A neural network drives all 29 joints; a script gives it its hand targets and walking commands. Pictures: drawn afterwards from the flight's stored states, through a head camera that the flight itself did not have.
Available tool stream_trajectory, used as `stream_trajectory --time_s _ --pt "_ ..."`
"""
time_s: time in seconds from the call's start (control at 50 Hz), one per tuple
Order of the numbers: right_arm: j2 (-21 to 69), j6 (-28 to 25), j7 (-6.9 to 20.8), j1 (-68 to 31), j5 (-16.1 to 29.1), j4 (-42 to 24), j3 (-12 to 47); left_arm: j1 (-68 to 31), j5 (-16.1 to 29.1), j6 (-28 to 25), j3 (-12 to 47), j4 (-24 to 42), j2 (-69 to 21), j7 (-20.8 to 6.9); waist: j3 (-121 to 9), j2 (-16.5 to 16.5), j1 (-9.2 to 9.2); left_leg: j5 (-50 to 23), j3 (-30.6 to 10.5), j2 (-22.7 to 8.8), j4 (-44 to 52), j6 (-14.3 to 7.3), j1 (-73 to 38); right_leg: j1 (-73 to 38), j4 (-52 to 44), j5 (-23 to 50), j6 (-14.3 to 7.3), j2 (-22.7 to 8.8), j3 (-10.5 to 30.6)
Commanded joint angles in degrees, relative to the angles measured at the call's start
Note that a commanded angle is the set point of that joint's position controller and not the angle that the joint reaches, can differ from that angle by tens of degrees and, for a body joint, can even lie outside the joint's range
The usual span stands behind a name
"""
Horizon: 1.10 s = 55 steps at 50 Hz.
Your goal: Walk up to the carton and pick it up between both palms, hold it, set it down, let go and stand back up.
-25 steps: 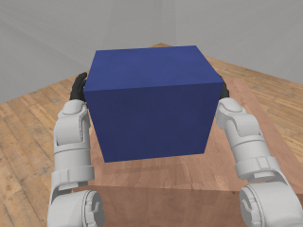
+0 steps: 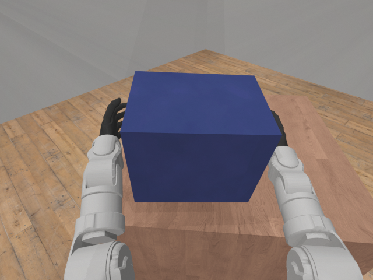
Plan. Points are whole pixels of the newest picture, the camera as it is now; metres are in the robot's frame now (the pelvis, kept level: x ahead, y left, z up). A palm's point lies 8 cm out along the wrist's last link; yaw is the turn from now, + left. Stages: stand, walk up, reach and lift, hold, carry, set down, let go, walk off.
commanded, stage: set down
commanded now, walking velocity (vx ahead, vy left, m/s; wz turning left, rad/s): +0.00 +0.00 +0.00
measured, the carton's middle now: (194, 139) +0.39 -0.01 +0.15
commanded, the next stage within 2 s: none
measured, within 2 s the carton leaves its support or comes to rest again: neither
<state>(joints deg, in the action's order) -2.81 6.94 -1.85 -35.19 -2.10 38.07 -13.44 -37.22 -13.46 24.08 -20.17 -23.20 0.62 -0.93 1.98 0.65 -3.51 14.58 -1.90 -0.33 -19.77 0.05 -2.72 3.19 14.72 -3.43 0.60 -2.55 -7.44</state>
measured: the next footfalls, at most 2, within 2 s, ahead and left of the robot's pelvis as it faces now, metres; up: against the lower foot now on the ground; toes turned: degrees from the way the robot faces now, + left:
none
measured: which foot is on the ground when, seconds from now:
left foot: down 0.00-1.00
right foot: down 0.00-1.00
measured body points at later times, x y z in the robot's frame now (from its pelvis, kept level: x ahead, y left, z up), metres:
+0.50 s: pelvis +0.02 +0.00 +0.00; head +0.00 +0.01 +0.45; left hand +0.42 +0.15 +0.14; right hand +0.39 -0.21 +0.12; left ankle -0.03 +0.12 -0.75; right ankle +0.06 -0.13 -0.75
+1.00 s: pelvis +0.02 +0.01 +0.00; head +0.01 +0.01 +0.45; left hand +0.44 +0.14 +0.12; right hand +0.40 -0.21 +0.10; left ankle -0.03 +0.12 -0.75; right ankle +0.06 -0.13 -0.75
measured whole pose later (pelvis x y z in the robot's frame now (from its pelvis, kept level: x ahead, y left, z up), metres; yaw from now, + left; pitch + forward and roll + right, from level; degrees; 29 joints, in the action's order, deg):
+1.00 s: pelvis +0.02 +0.01 +0.00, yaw -1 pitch -1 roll -1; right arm -3.5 1.5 -0.2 -35.4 -6.2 44.2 -18.7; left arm -38.8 -8.5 12.0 -17.4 -39.1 1.2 3.2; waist -0.6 -1.0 -3.6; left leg 15.5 -1.0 -0.6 -20.3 -0.1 4.0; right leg 9.9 14.2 -3.4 0.9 -2.1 -6.5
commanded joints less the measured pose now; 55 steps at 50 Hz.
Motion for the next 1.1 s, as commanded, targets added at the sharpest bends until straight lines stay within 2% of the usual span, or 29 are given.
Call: stream_trajectory --time_s 0.0,0.06,0.12,0.14,0.22,0.24,0.26,0.36,0.4,0.42,0.44,0.46,0.48,0.56,0.58,0.6,0.62,0.64,0.66,0.7,0.74,0.78,0.8,0.86,0.88,0.92,0.94,1.02,1.08 --pt "26.71 -7.76 5.83 -45.94 2.34 -15.82 19.69 -38.47 6.99 -4.06 24.47 5.73 -28.70 -8.80 -20.79 0.64 0.07 -14.61 3.64 2.36 5.41 1.98 12.30 -20.62 1.48 3.72 -0.17 3.85 0.76" --pt "27.09 -9.29 5.66 -47.74 2.39 -18.22 21.09 -38.14 7.49 -4.99 26.75 5.23 -30.47 -8.09 -24.22 -0.76 0.20 -14.76 4.09 2.43 5.07 2.04 12.45 -22.59 2.14 5.68 -0.21 3.47 0.47" --pt "27.68 -10.64 4.68 -47.06 4.89 -22.77 25.83 -37.96 10.61 -7.39 32.36 11.70 -31.81 -6.88 -33.58 -1.29 -0.53 -29.36 2.49 3.07 0.50 4.02 9.80 -24.50 5.58 18.82 0.16 4.51 1.28" --pt "27.46 -10.30 4.26 -44.67 5.36 -23.11 26.91 -36.84 10.35 -7.71 32.18 11.93 -30.76 -6.68 -32.81 -2.18 -0.96 -29.16 2.49 3.11 -0.12 4.33 9.72 -25.41 5.58 19.85 -0.01 4.11 1.24" --pt "26.93 -7.91 4.15 -40.83 3.77 -19.19 23.61 -37.43 9.83 -6.91 30.23 9.80 -30.23 -6.58 -25.93 -2.42 -2.01 -22.69 1.84 2.50 1.99 3.74 12.92 -21.65 4.69 12.99 -0.44 4.14 1.66" --pt "26.14 -7.83 4.57 -41.49 4.24 -19.61 23.83 -36.74 9.72 -6.76 30.45 9.42 -30.21 -6.45 -28.03 -2.48 -1.40 -24.19 2.52 2.79 1.66 3.71 10.51 -21.71 4.52 14.02 -0.26 4.44 1.73" --pt "26.38 -7.90 4.39 -39.17 3.93 -17.21 23.22 -34.46 8.74 -6.71 30.63 9.00 -30.88 -6.72 -27.72 -3.88 -2.86 -28.06 2.53 2.36 0.80 4.26 9.02 -22.74 4.56 17.01 -0.70 4.19 1.13" --pt "27.21 -7.93 4.24 -41.53 7.07 -23.18 27.47 -32.80 9.92 -7.04 31.63 11.44 -31.02 -5.96 -30.41 -1.66 0.26 -31.10 1.72 2.92 -0.11 4.05 10.59 -25.43 5.94 22.70 -0.18 4.70 2.92" --pt "26.84 -6.92 4.29 -41.19 4.71 -22.60 24.80 -34.27 10.15 -7.16 29.30 8.84 -30.11 -6.19 -28.20 1.09 -1.24 -25.51 1.45 3.02 1.21 3.22 13.05 -24.52 5.53 20.18 0.07 4.45 2.63" --pt "26.66 -6.56 4.19 -39.84 5.47 -22.92 25.46 -32.08 9.19 -6.69 28.71 9.16 -28.94 -6.57 -27.67 -0.32 -0.29 -23.72 1.84 3.46 2.00 2.97 13.72 -25.67 5.41 21.28 0.42 4.08 2.96" --pt "25.78 -6.75 4.32 -41.70 4.70 -21.16 23.67 -32.41 9.41 -6.47 28.47 6.47 -29.62 -6.86 -26.63 -0.40 -1.36 -22.96 1.68 3.25 2.48 3.18 13.43 -24.83 5.46 19.10 0.22 4.11 2.34" --pt "25.89 -6.52 4.78 -39.91 4.38 -20.14 23.23 -34.17 9.15 -7.04 29.32 8.36 -30.18 -6.17 -26.94 -3.18 -1.10 -23.92 1.71 2.98 2.27 3.34 12.32 -22.22 4.99 15.71 -0.20 4.18 2.39" --pt "26.50 -6.54 5.36 -40.96 4.08 -19.81 23.50 -36.06 9.37 -7.31 29.73 10.02 -30.14 -5.91 -27.38 -3.03 -0.26 -25.33 1.76 2.56 1.90 3.78 11.21 -21.30 4.60 14.50 -0.37 4.76 2.30" --pt "26.44 -7.30 5.29 -40.83 3.44 -19.43 22.49 -32.73 8.88 -7.76 26.74 5.62 -29.57 -6.26 -27.39 1.25 -0.02 -26.17 1.57 2.94 1.92 3.16 12.62 -24.03 5.08 20.59 -0.23 4.58 2.42" --pt "25.77 -7.60 5.28 -38.87 2.84 -17.03 21.44 -33.41 8.43 -8.21 27.28 6.34 -29.79 -6.51 -27.04 -0.44 -1.49 -26.61 1.86 3.13 2.35 3.96 12.58 -24.14 4.91 20.59 -0.42 4.74 1.99" --pt "26.00 -7.61 5.39 -40.18 2.42 -18.38 20.86 -34.17 8.37 -8.25 25.85 4.38 -29.48 -6.32 -26.74 -2.25 -0.13 -25.29 1.99 3.00 2.35 3.53 13.04 -23.42 4.54 18.69 -0.50 3.85 2.39" --pt "24.26 -8.15 5.47 -40.65 2.37 -17.79 20.49 -33.44 8.83 -8.28 27.70 4.72 -30.07 -6.28 -25.70 -0.76 -1.48 -25.17 1.86 2.80 2.92 4.34 11.30 -22.13 4.31 17.44 -0.46 4.96 1.41" --pt "25.04 -7.81 5.63 -40.68 1.69 -16.98 19.75 -34.00 8.12 -8.76 26.12 3.99 -29.17 -6.39 -24.85 -0.55 -0.65 -24.62 1.79 2.93 3.02 4.11 12.00 -21.39 4.07 16.15 -0.65 4.83 1.68" --pt "25.63 -7.87 5.90 -40.28 0.33 -15.16 18.58 -36.56 9.03 -9.40 26.81 5.57 -29.50 -6.12 -26.50 -0.75 -2.26 -25.50 1.97 2.79 2.76 4.20 11.58 -20.57 3.64 16.18 -0.45 4.77 0.85" --pt "25.68 -8.92 6.31 -42.21 -0.55 -15.63 17.36 -39.75 9.77 -10.47 28.42 5.11 -30.22 -5.51 -29.56 -3.39 -2.34 -23.51 2.43 2.54 2.50 4.52 11.40 -18.66 3.98 12.46 -0.92 4.47 1.39" --pt "25.59 -9.39 6.58 -40.45 -0.80 -13.42 16.67 -36.15 9.33 -11.03 27.68 1.40 -30.87 -5.10 -28.81 -1.91 -1.62 -25.20 2.45 1.95 2.25 4.50 9.90 -18.52 3.43 13.12 -1.00 5.16 0.82" --pt "25.62 -8.74 6.46 -39.13 -2.94 -10.15 14.44 -36.04 7.93 -11.83 24.57 -2.37 -29.24 -5.92 -24.94 -0.76 -2.26 -20.13 2.62 2.50 4.12 3.74 15.49 -20.31 3.24 13.30 -0.88 4.02 1.88" --pt "25.96 -9.32 6.80 -42.87 -2.06 -11.66 14.85 -38.34 8.21 -12.29 24.91 -2.38 -30.12 -5.94 -27.46 -1.92 -1.24 -19.63 3.11 2.43 4.22 3.59 15.41 -20.05 3.62 13.44 -0.54 3.94 2.12" --pt "27.06 -10.66 7.72 -42.03 -2.35 -10.10 14.80 -41.18 9.14 -14.80 25.95 -1.99 -30.78 -4.62 -32.31 -3.49 -1.57 -26.52 2.98 1.99 1.51 4.52 11.68 -17.61 4.06 14.58 -1.34 4.47 1.28" --pt "26.98 -11.07 7.78 -44.75 -2.10 -12.12 15.61 -42.47 9.11 -15.62 25.92 -3.85 -30.65 -4.39 -34.36 -4.27 -0.38 -27.84 2.92 2.14 1.03 4.83 11.25 -17.58 4.65 15.86 -0.81 4.55 1.53" --pt "27.01 -10.79 7.91 -43.75 -3.12 -10.10 14.84 -40.48 8.45 -15.52 23.32 -7.31 -29.79 -4.31 -31.18 -1.31 -0.19 -24.09 3.19 2.43 1.93 4.24 13.61 -19.44 4.37 15.81 -1.09 4.58 2.16" --pt "26.60 -10.32 8.49 -41.05 -3.33 -6.71 13.90 -41.08 8.49 -16.11 24.32 -5.82 -30.61 -4.56 -30.31 -2.95 -1.06 -25.89 2.56 2.05 2.03 4.65 12.91 -18.52 4.45 16.34 -1.16 4.54 1.75" --pt "26.65 -11.48 8.93 -42.81 -3.52 -7.50 13.35 -42.17 9.29 -17.69 24.69 -6.92 -31.44 -4.35 -34.84 -2.29 -1.07 -30.94 2.72 1.78 0.38 5.00 11.00 -17.91 5.49 19.68 -0.94 4.97 1.15" --pt "27.76 -11.47 8.78 -42.78 -2.92 -6.47 15.13 -41.73 8.31 -18.76 23.20 -8.83 -30.33 -4.36 -32.27 -1.25 0.36 -28.85 2.72 2.27 1.16 4.67 14.59 -20.54 5.49 21.10 -0.68 4.82 2.91"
